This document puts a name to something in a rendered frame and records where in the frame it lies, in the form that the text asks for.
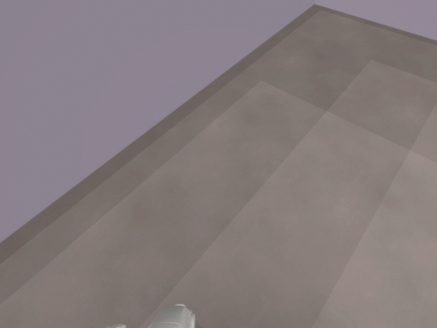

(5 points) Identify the left robot thigh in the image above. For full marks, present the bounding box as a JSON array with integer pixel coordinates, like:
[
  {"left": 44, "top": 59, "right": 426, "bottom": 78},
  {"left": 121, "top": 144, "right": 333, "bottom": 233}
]
[{"left": 148, "top": 305, "right": 195, "bottom": 328}]

